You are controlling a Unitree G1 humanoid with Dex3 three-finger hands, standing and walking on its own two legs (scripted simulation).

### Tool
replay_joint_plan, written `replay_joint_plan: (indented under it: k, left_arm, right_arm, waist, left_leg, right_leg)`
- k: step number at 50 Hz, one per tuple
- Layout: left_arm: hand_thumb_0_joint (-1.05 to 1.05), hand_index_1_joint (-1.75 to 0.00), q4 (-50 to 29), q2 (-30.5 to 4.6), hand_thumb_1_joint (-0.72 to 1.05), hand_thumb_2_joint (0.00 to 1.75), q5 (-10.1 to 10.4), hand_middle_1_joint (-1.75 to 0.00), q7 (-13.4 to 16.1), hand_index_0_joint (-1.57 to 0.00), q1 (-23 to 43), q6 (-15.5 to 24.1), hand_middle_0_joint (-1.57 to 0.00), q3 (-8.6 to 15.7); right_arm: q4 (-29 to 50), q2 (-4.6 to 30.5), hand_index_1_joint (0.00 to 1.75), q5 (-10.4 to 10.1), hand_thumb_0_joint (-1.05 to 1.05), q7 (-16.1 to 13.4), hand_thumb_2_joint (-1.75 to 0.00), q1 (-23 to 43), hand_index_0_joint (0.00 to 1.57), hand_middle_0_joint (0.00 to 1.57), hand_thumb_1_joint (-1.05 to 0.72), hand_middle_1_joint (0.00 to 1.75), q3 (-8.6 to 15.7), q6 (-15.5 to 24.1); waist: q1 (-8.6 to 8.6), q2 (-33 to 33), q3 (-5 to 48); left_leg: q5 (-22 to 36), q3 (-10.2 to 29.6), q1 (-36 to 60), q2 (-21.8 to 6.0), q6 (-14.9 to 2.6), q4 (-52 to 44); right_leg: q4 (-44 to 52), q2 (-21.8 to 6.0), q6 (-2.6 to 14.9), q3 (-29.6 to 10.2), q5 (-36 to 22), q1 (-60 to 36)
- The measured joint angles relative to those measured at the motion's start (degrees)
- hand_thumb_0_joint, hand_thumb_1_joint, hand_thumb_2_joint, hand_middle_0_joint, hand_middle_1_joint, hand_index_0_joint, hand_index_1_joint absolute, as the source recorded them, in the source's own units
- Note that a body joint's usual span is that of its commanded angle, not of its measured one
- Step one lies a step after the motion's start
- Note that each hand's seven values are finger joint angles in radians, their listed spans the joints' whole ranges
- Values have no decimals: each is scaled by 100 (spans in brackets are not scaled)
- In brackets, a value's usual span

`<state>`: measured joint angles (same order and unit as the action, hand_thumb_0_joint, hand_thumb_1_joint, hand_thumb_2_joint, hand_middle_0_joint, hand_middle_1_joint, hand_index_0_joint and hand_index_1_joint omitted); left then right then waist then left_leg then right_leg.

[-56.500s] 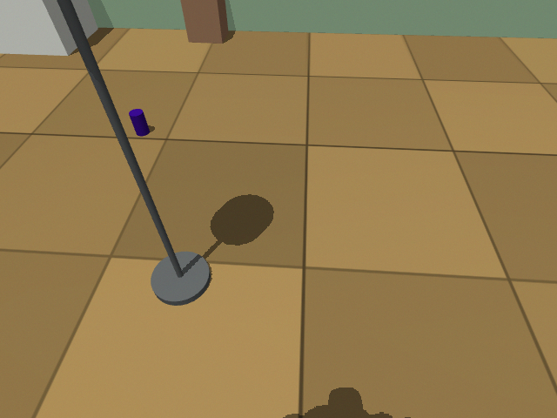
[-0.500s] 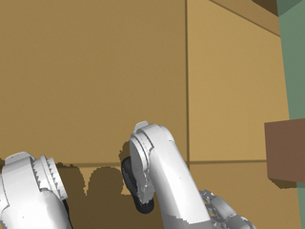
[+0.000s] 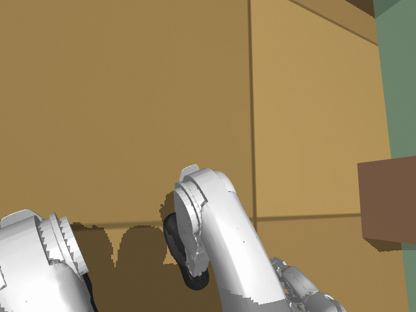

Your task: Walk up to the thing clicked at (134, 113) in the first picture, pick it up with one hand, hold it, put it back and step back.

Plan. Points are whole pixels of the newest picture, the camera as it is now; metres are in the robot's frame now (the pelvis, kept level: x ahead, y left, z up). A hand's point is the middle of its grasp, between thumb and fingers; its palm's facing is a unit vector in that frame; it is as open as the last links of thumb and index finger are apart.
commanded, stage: close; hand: left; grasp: from above
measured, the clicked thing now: out of the picture +0.46 +0.41 -0.24
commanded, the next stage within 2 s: settle in 1.42 s
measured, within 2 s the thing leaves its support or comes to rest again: leaves its support in 1.96 s
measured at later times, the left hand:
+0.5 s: hand out of the picture +0.45 +0.41 -0.19, palm faces -0.42 -0.14 -0.90, open 12.5 cm
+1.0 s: hand out of the picture +0.45 +0.42 -0.19, palm faces -0.42 -0.15 -0.90, open 11.8 cm
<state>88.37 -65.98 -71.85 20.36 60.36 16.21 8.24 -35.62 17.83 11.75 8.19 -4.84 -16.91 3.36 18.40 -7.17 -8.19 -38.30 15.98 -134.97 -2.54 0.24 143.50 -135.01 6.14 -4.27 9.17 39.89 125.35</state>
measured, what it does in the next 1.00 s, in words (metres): stands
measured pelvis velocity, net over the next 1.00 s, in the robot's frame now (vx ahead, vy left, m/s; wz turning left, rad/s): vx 0.00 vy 0.00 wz -0.01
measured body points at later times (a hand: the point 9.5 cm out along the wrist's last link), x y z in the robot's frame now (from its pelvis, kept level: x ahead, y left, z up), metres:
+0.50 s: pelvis +0.00 +0.00 +0.00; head +0.26 +0.14 +0.34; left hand +0.46 +0.42 -0.14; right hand +0.08 -0.26 -0.07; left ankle +0.07 +0.13 -0.28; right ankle +0.11 -0.12 -0.28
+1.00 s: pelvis +0.00 +0.00 +0.00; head +0.25 +0.14 +0.34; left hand +0.46 +0.42 -0.14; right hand +0.08 -0.25 -0.06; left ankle +0.07 +0.13 -0.28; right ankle +0.11 -0.12 -0.28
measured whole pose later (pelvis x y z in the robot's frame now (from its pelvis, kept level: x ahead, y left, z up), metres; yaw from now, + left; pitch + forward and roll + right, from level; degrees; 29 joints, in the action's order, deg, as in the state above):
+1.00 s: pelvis +0.00 +0.00 +0.00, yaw +0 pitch +27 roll -15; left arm 89.6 -67.7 -73.0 20.2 61.9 17.1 7.2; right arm -34.4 18.4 12.1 7.0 -5.1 -18.4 2.5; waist 18.6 -7.4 -8.4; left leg -37.5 16.1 -135.2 -2.5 -0.3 143.6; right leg -134.6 6.2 -4.0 9.4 39.0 125.2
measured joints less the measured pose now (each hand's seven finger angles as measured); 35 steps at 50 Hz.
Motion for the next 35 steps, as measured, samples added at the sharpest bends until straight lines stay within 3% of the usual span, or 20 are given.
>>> replay_joint_plan:
  k: [35]
  left_arm:
    - [0, -111, 139, -128, -32, 102, -136, -112, 64, -21, 132, 87, -20, -114]
  right_arm:
    - [89, 32, 30, 59, 0, -78, -90, 10, 20, 20, -90, 29, -148, -96]
  waist:
    - [33, -38, -25]
  left_leg:
    - [53, 21, 4, 2, -34, 6]
  right_leg:
    - [36, 4, 8, 26, -65, -33]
